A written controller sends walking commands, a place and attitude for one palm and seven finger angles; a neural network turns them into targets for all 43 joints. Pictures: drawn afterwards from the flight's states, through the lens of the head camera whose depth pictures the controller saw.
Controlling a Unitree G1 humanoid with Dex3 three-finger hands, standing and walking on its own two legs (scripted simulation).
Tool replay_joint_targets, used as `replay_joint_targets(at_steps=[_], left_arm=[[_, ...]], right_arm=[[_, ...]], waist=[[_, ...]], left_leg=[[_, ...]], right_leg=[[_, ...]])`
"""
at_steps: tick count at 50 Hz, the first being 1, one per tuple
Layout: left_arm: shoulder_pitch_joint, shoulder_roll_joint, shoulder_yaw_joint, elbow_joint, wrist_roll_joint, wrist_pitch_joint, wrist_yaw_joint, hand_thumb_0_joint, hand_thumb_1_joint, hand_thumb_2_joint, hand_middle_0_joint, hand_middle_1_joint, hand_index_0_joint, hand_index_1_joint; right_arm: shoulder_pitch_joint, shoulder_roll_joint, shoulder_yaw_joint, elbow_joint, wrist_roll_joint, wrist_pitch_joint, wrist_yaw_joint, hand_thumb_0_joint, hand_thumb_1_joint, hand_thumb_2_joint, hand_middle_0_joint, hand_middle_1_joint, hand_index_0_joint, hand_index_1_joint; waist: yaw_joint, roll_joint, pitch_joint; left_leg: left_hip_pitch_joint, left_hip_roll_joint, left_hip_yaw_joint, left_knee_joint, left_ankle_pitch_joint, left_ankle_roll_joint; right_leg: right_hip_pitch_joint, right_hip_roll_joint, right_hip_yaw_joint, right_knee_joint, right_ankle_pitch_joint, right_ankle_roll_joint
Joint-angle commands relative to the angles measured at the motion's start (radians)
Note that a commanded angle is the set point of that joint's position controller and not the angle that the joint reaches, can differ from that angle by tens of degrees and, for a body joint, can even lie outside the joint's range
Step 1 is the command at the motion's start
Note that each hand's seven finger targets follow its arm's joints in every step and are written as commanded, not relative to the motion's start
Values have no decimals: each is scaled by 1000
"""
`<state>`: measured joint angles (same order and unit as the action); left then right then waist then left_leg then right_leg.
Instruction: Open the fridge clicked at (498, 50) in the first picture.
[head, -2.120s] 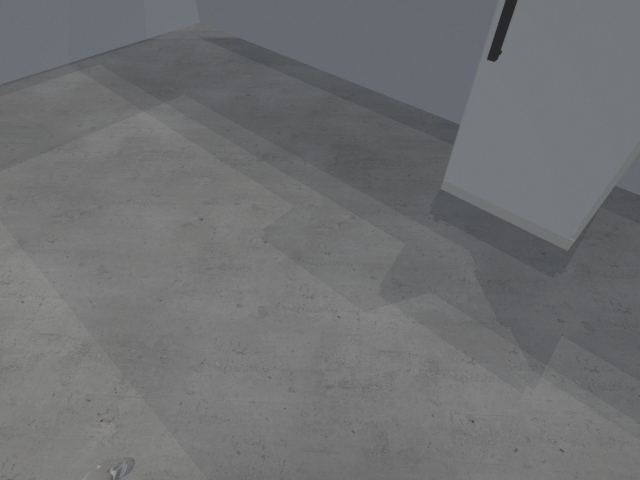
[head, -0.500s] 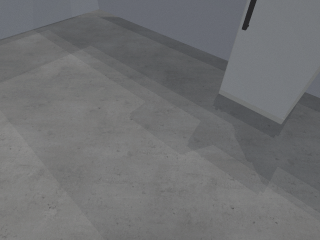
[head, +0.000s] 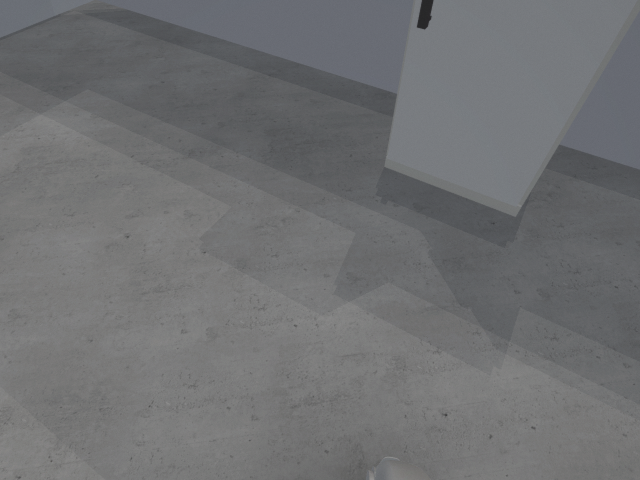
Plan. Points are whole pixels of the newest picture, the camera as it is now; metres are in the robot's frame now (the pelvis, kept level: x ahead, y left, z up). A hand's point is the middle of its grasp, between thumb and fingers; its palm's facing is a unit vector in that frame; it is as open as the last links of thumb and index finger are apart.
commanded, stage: walk to a spot facing it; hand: left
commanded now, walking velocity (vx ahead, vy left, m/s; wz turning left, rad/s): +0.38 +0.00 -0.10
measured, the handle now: out of the picture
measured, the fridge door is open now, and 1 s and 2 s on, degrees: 0 0 0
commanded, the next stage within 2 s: turn to face it in 1.18 s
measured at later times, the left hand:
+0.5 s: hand (187, 445) +0.20 +0.21 -0.18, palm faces +0.03 -0.99 -0.11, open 7.4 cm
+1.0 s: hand (256, 247) +0.56 +0.15 -0.16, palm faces -0.13 -0.97 -0.18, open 7.3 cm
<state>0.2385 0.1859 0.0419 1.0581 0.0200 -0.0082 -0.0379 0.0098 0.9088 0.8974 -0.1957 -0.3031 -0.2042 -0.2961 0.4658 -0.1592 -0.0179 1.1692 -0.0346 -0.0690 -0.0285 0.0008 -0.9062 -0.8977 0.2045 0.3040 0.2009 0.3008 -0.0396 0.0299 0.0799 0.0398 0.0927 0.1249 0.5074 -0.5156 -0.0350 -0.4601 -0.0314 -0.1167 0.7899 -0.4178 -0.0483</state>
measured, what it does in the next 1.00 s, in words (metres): walks ahead: right foot, then left foot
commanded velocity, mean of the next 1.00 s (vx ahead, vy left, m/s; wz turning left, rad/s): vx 0.38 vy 0.00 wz -0.11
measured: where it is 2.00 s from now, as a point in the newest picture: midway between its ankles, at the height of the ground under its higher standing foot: (328, 325)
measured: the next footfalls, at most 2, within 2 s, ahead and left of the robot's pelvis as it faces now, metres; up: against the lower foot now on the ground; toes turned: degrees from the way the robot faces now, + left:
right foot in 0.04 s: +0.15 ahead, -0.12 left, +0.00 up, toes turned -7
left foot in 0.42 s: +0.28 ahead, +0.13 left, +0.00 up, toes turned +10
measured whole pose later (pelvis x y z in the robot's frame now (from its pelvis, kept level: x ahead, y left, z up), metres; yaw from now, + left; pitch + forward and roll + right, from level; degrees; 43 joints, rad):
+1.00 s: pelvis +0.44 -0.01 +0.00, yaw -8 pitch -2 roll +0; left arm 0.13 0.16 0.06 1.03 0.02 -0.07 -0.01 0.00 0.91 0.90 -0.19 -0.30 -0.20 -0.30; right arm 0.46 -0.09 -0.03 1.20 -0.01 -0.04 -0.01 0.01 -0.91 -0.90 0.20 0.30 0.20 0.30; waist -0.03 0.01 0.09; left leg -0.15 0.12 0.14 1.08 -0.50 -0.01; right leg -0.41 -0.02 -0.17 0.66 -0.21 -0.10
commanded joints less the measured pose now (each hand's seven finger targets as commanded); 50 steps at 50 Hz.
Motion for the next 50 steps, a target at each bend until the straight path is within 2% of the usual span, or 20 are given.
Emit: replay_joint_targets(at_steps=[1,2,3,4,6,9,16,19,20,21,22,25,28,41,43,45,46,47,48,50], left_arm=[[436,180,58,57,11,-44,30,0,900,900,-200,-300,-200,-300],[453,242,67,56,2,-51,41,0,900,900,-200,-300,-200,-300],[362,267,73,27,-11,-47,44,0,900,900,-200,-300,-200,-300],[271,244,69,-1,-13,-44,49,0,900,900,-200,-300,-200,-300],[128,164,36,-37,2,-51,55,0,900,900,-200,-300,-200,-300],[36,120,22,-48,13,-55,59,0,900,900,-200,-300,-200,-300],[67,157,41,-33,11,-59,46,0,900,900,-200,-300,-200,-300],[75,138,45,-30,6,-51,43,0,900,900,-200,-300,-200,-300],[86,101,38,-35,3,-48,38,0,900,900,-200,-300,-200,-300],[104,27,26,-57,-6,-46,30,0,900,900,-200,-300,-200,-300],[38,29,22,-99,4,-50,32,0,900,900,-200,-300,-200,-300],[-3,45,38,-71,13,-50,19,0,900,900,-200,-300,-200,-300],[46,4,34,-45,17,-28,15,0,900,900,-200,-300,-200,-300],[-175,-3,18,-104,5,-20,6,0,900,900,-200,-300,-200,-300],[-84,15,24,-75,8,-27,11,0,900,900,-200,-300,-200,-300],[163,73,45,5,17,-45,20,0,900,900,-200,-300,-200,-300],[294,168,71,40,23,-57,32,0,900,900,-200,-300,-200,-300],[363,255,90,55,7,-58,42,0,900,900,-200,-300,-200,-300],[319,260,91,50,-12,-53,48,0,900,900,-200,-300,-200,-300],[163,171,67,8,-9,-55,53,0,900,900,-200,-300,-200,-300]], right_arm=[[-85,-148,-26,-74,40,-27,12,0,-900,-900,200,300,200,300],[-87,-100,-24,-106,44,-28,13,0,-900,-900,200,300,200,300],[-136,-101,-31,-119,37,-17,14,0,-900,-900,200,300,200,300],[-190,-95,-35,-133,32,-13,19,0,-900,-900,200,300,200,300],[-187,-67,-35,-126,14,5,27,0,-900,-900,200,300,200,300],[-65,-25,-36,-95,8,44,33,0,-900,-900,200,300,200,300],[-181,-39,-45,-177,14,23,57,0,-900,-900,200,300,200,300],[-104,-74,-57,-158,13,2,49,0,-900,-900,200,300,200,300],[-7,-123,-69,-127,7,-4,40,0,-900,-900,200,300,200,300],[108,-232,-95,-103,-10,-10,32,0,-900,-900,200,300,200,300],[149,-251,-94,-94,-6,0,23,0,-900,-900,200,300,200,300],[-17,-129,-57,-129,2,-11,10,0,-900,-900,200,300,200,300],[-46,-86,-53,-125,4,-32,1,0,-900,-900,200,300,200,300],[70,-96,-42,-19,6,-20,0,0,-900,-900,200,300,200,300],[53,-119,-46,-17,9,-16,-1,0,-900,-900,200,300,200,300],[12,-129,-47,-23,17,-14,3,0,-900,-900,200,300,200,300],[34,-92,-42,-39,28,-15,16,0,-900,-900,200,300,200,300],[54,-40,-32,-72,35,-19,15,0,-900,-900,200,300,200,300],[-29,-62,-37,-91,36,-13,13,0,-900,-900,200,300,200,300],[-121,-40,-42,-105,28,-6,19,0,-900,-900,200,300,200,300]], waist=[[258,-197,-182],[223,-325,-230],[200,-231,-166],[175,-102,-61],[92,-84,68],[-2,-108,58],[23,-136,20],[-15,-16,-21],[-51,110,-53],[-83,379,-89],[-87,349,-56],[-23,97,16],[24,25,-26],[-7,92,59],[38,97,7],[157,44,-115],[203,-133,-230],[182,-318,-321],[180,-201,-262],[124,-75,-88]], left_leg=[[-488,16,64,516,535,61],[-604,-64,-7,765,0,46],[-672,-30,-89,892,-34,57],[-708,11,-96,921,40,64],[-648,75,-129,839,125,54],[-506,77,-84,658,176,28],[-407,44,-6,233,277,10],[-211,3,31,59,287,9],[-84,39,-46,-20,186,28],[32,283,-419,-209,17,112],[7,387,-599,-330,-52,178],[-128,320,-413,-335,85,160],[-131,239,-175,-308,372,132],[5,231,56,-279,754,143],[26,228,84,-151,982,134],[-92,179,129,169,1001,85],[-340,104,157,466,678,49],[-580,-54,77,782,-27,10],[-650,-22,-64,900,-34,39],[-674,66,-102,906,136,41]], right_leg=[[666,-127,179,-270,181,-90],[680,-366,645,-456,147,-194],[605,-409,745,-541,31,-246],[482,-402,685,-559,-39,-238],[190,-354,523,-583,-79,-175],[22,-257,271,-611,-10,-113],[109,-214,183,-575,-24,-102],[106,-164,140,-424,-4,-71],[47,-98,83,-226,43,-42],[-135,18,-30,120,-72,17],[-241,39,39,328,-163,18],[-275,-77,114,490,77,21],[-205,-87,106,443,175,47],[-112,-46,-26,-132,247,15],[21,7,-61,-164,211,-16],[366,33,-62,-254,279,-45],[633,-164,182,-284,270,-110],[779,-406,624,-412,379,-227],[717,-420,640,-485,349,-246],[437,-372,488,-528,228,-187]])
